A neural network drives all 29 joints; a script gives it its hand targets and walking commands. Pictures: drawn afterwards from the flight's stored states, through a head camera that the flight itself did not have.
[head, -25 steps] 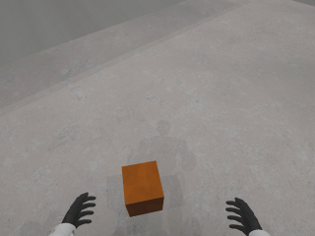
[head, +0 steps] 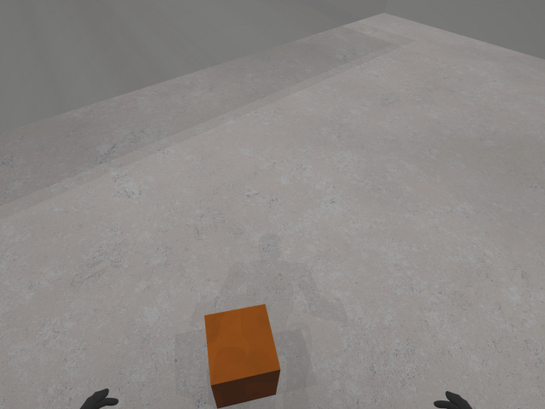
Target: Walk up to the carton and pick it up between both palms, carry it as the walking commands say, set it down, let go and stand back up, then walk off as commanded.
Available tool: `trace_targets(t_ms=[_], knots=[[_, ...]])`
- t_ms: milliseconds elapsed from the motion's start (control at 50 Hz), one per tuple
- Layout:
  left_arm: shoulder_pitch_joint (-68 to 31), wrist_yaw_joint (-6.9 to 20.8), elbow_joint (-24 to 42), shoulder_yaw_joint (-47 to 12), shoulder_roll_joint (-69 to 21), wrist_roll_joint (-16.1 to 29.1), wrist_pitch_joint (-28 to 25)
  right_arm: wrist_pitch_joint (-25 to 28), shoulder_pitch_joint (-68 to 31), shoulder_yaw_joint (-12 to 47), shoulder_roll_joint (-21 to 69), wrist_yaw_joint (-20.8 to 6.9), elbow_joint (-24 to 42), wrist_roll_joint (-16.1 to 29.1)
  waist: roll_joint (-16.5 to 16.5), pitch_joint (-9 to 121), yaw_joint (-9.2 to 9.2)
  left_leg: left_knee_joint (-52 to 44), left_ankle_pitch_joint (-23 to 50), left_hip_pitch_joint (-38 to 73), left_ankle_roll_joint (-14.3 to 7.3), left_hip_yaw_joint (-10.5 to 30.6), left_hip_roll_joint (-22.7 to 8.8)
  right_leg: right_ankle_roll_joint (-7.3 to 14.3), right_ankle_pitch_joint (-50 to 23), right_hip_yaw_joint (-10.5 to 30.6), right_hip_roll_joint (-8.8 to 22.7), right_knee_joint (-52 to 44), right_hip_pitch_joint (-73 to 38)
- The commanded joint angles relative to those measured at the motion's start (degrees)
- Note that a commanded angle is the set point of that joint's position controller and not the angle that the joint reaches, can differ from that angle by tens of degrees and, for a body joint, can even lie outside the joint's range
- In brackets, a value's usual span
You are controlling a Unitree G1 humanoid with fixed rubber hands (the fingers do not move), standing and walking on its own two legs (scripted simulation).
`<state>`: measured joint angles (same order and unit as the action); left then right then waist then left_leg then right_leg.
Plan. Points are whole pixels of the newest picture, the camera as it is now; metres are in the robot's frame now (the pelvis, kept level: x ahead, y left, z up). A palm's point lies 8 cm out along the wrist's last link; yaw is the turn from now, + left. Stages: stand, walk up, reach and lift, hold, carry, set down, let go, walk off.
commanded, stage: stand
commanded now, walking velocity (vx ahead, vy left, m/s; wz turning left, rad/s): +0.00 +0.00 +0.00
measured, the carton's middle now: (241, 356) +0.43 +0.08 -0.65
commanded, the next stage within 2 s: walk off in 1.52 s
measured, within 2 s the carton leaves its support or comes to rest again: neither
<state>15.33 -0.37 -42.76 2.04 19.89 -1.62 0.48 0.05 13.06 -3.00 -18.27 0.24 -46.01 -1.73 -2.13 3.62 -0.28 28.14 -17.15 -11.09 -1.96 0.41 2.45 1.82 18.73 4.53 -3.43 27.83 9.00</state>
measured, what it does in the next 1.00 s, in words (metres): stands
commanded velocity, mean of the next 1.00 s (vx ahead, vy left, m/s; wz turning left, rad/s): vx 0.00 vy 0.00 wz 0.00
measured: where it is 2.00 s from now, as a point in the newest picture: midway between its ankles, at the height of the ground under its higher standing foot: outside the picture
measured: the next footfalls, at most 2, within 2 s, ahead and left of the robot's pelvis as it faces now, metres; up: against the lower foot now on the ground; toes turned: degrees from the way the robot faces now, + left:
none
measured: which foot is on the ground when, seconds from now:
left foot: down 0.00-1.00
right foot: down 0.00-1.00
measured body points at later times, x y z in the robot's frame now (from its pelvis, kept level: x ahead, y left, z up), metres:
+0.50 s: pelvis -0.02 +0.00 +0.01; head -0.05 +0.01 +0.46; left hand +0.08 +0.29 -0.11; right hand +0.06 -0.30 -0.11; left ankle -0.02 +0.10 -0.74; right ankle -0.04 -0.11 -0.74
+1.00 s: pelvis -0.04 +0.00 +0.01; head -0.06 +0.02 +0.46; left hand +0.04 +0.30 -0.12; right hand +0.03 -0.30 -0.11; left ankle -0.02 +0.10 -0.74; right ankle -0.04 -0.11 -0.74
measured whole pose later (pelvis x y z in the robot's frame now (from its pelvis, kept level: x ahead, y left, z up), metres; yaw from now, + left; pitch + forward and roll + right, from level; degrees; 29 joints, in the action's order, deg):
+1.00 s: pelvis -0.04 +0.00 +0.01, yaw -1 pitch -2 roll +0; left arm 11.8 -0.4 -59.1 -1.3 21.4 -0.8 -1.1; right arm 1.1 9.9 -0.2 -19.6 0.0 -60.9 -0.7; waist -1.6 1.3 -0.1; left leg 20.9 -10.4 -8.4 -1.9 -0.3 1.9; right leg 1.2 11.7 5.5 -3.4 20.8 6.8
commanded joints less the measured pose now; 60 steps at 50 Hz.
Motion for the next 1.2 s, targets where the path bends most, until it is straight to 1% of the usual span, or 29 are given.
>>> trace_targets(t_ms=[0,20,60,80,100,140,160,200,280,360,400,440,460,480,500,600,660,700,720,760,880,900,920,940,960,1000,1080,1100,1180], knots=[[-3.8,-0.6,4.8,1.8,8.1,0.1,-1.8,1.8,-3.6,-2.0,-10.0,0.5,3.3,0.1,3.1,1.9,-0.15,-3.6,22.4,3.7,0.9,6.9,-7.4,-0.6,-20.0,4.9,6.5,-3.0,0.7],[-3.5,-0.6,4.2,1.6,7.9,0.2,-2.0,1.9,-4.1,-1.7,-9.8,0.6,2.7,0.1,2.8,1.7,0.21,-3.4,23.5,3.9,0.8,7.1,-7.4,-0.3,-21.3,5.3,6.7,-2.7,0.8],[-3.6,-0.8,3.2,1.4,8.4,0.3,-2.1,2.0,-4.1,-1.6,-10.5,0.6,1.6,0.2,2.5,2.4,0.03,-3.7,24.0,4.5,0.8,6.9,-7.6,-0.3,-22.0,5.5,6.8,-3.0,0.1],[-3.7,-0.8,2.7,1.2,8.5,0.3,-2.1,2.0,-4.0,-1.6,-10.8,0.6,0.8,0.3,2.3,1.9,-0.14,-3.9,24.0,4.6,0.8,6.9,-7.7,-0.4,-21.5,5.4,6.9,-3.1,0.4],[-3.6,-0.8,2.1,1.1,8.5,0.3,-2.2,2.0,-4.1,-1.6,-11.0,0.6,0.5,0.3,3.2,1.9,-0.12,-4.4,23.0,4.2,0.9,6.8,-7.7,-0.4,-20.5,5.6,6.8,-3.7,0.0],[-3.9,-0.9,1.0,1.0,9.1,0.2,-2.2,2.0,-4.1,-1.4,-11.1,0.6,-0.5,0.3,2.2,1.1,-0.36,-4.6,21.4,4.4,1.0,6.6,-7.5,-0.3,-20.5,5.9,6.9,-4.2,0.6],[-4.2,-0.9,0.4,0.8,9.3,0.4,-2.3,2.1,-4.3,-1.3,-11.4,0.5,-1.2,0.3,2.7,0.7,-0.31,-4.9,22.2,4.2,0.9,6.9,-7.7,-0.3,-20.9,5.8,7.0,-4.5,0.2],[-4.6,-0.9,-0.4,0.7,9.0,0.4,-2.4,2.1,-4.3,-1.1,-11.4,0.6,-2.0,0.4,2.1,1.0,-0.19,-5.4,22.2,4.5,0.8,7.0,-7.8,-0.3,-20.5,5.9,7.2,-4.7,-0.5],[-5.5,-1.0,-2.5,0.5,9.7,0.5,-2.2,2.2,-5.3,-0.9,-11.7,0.7,-3.6,0.4,1.7,-0.5,-0.25,-6.5,19.1,4.2,0.7,6.9,-7.8,-0.4,-17.8,6.3,7.1,-6.3,0.5],[-5.7,-0.8,-4.1,0.1,9.5,0.6,-2.5,2.3,-5.6,-0.4,-11.8,0.6,-4.9,0.3,1.9,-2.0,-0.24,-8.2,13.3,2.9,0.5,7.1,-7.7,-0.3,-14.5,6.9,7.3,-7.7,0.9],[-6.1,-0.7,-5.0,0.0,10.0,0.7,-2.5,2.3,-5.7,-0.5,-11.7,0.4,-5.5,0.4,0.7,-2.0,-0.36,-9.0,10.8,3.0,0.5,7.5,-7.8,-0.3,-12.6,7.1,7.4,-8.6,1.0],[-6.1,-0.8,-5.8,0.0,10.4,0.6,-2.7,2.4,-5.6,-0.4,-11.9,0.4,-6.4,0.4,1.3,-2.5,-0.17,-9.5,11.0,3.2,0.5,7.4,-7.8,-0.2,-12.5,7.4,7.3,-8.6,1.5],[-6.2,-0.7,-5.9,-0.1,9.9,0.8,-2.6,2.5,-5.4,-0.2,-11.9,0.4,-6.6,0.4,2.4,-2.3,-0.3,-9.3,11.0,3.0,0.4,7.2,-7.8,-0.1,-12.6,7.5,7.5,-8.8,1.3],[-6.3,-0.7,-6.4,-0.1,10.0,0.9,-2.7,2.5,-5.4,-0.3,-11.8,0.3,-7.0,0.5,2.3,-2.5,-0.32,-9.6,11.0,3.0,0.5,7.3,-7.8,-0.2,-12.7,7.5,7.6,-8.7,1.1],[-6.0,-0.7,-6.6,-0.2,10.4,0.9,-2.8,2.5,-5.6,-0.2,-11.8,0.3,-7.3,0.5,1.1,-2.7,-0.2,-9.6,10.7,3.0,0.3,7.5,-8.0,-0.3,-12.5,7.7,7.6,-8.8,1.1],[-6.0,-0.6,-8.4,-0.5,10.6,0.8,-2.7,2.4,-5.5,-0.2,-12.3,0.4,-8.7,0.6,1.3,-3.0,-0.25,-10.5,7.0,2.8,0.4,7.7,-8.0,-0.1,-10.4,7.8,7.5,-9.5,1.9],[-6.0,-0.6,-9.4,-0.8,10.7,0.8,-2.8,2.4,-5.7,0.0,-12.4,0.3,-9.2,0.6,2.3,-3.1,-0.22,-10.6,7.9,2.9,0.2,7.9,-8.2,0.0,-11.2,7.9,7.6,-9.7,1.4],[-6.3,-0.6,-9.9,-0.7,11.4,0.7,-2.7,2.4,-5.9,0.2,-12.4,0.3,-9.8,0.8,1.0,-3.2,-0.17,-10.4,8.4,2.9,0.2,8.0,-8.2,-0.1,-11.6,7.9,7.6,-9.8,1.4],[-5.8,-0.6,-10.2,-0.9,10.9,0.9,-2.7,2.3,-5.8,0.1,-12.8,0.3,-9.8,0.9,2.1,-2.9,0.0,-10.5,8.5,3.1,0.2,7.9,-8.3,0.1,-11.8,8.0,7.8,-9.9,1.2],[-5.8,-0.6,-10.8,-0.7,11.6,0.7,-2.7,2.2,-5.6,0.1,-12.9,0.3,-10.3,0.9,1.5,-3.5,0.07,-10.6,8.5,2.9,0.2,7.8,-8.1,0.0,-11.6,7.8,7.5,-9.9,1.4],[-5.8,-0.5,-12.1,-1.1,11.4,0.8,-2.5,2.1,-5.9,0.4,-12.9,0.3,-11.1,1.1,2.6,-3.9,0.04,-11.6,5.8,3.4,0.0,8.1,-8.3,0.1,-10.5,8.1,7.8,-10.7,2.1],[-6.1,-0.5,-12.3,-1.2,11.4,0.9,-2.6,2.2,-5.7,0.3,-12.8,0.4,-11.2,1.0,1.4,-3.8,-0.28,-11.6,6.5,3.3,0.1,8.2,-8.4,0.1,-10.7,8.0,7.7,-10.3,1.7],[-5.7,-0.5,-12.4,-1.2,11.6,0.9,-2.6,2.2,-5.9,0.5,-13.2,0.3,-11.4,0.9,2.2,-3.9,0.17,-11.3,7.2,3.1,-0.2,8.0,-8.5,0.2,-11.1,8.1,7.9,-10.8,1.8],[-6.2,-0.5,-12.8,-1.1,11.9,0.8,-2.6,2.2,-5.7,0.5,-12.8,0.3,-11.4,1.0,1.0,-3.7,-0.14,-11.6,7.9,3.5,0.1,8.3,-8.5,0.0,-11.1,7.7,7.8,-10.4,1.3],[-6.1,-0.5,-12.8,-1.2,11.8,0.9,-2.6,2.2,-6.3,0.5,-13.0,0.3,-11.7,1.2,2.3,-3.1,0.32,-11.2,8.6,3.5,-0.1,8.0,-8.7,0.0,-11.4,8.0,7.9,-10.8,1.2],[-5.8,-0.5,-13.1,-1.2,11.6,0.9,-2.6,2.2,-6.4,0.6,-13.3,0.3,-11.9,1.1,2.2,-3.7,0.2,-11.5,6.8,3.6,0.0,7.9,-8.4,0.0,-11.4,7.9,7.9,-11.1,1.7],[-5.9,-0.5,-13.6,-1.3,11.6,1.0,-2.6,2.1,-6.4,0.7,-13.0,0.2,-12.2,1.1,2.3,-3.7,0.22,-12.1,7.3,3.7,0.1,8.0,-8.6,-0.1,-11.5,7.8,7.9,-11.2,1.2],[-6.1,-0.5,-13.7,-1.3,12.0,1.1,-2.6,2.1,-6.4,0.7,-13.4,0.2,-12.1,1.2,1.5,-3.6,0.35,-12.0,7.9,3.7,0.1,8.0,-8.5,-0.1,-11.6,7.7,8.0,-10.9,1.1],[-6.0,-0.6,-14.2,-1.3,12.0,1.0,-2.5,2.2,-6.5,0.9,-13.4,0.2,-12.7,1.2,2.5,-3.1,0.26,-11.9,9.3,4.4,0.0,7.8,-8.6,-0.2,-12.8,7.7,8.0,-11.2,0.8]])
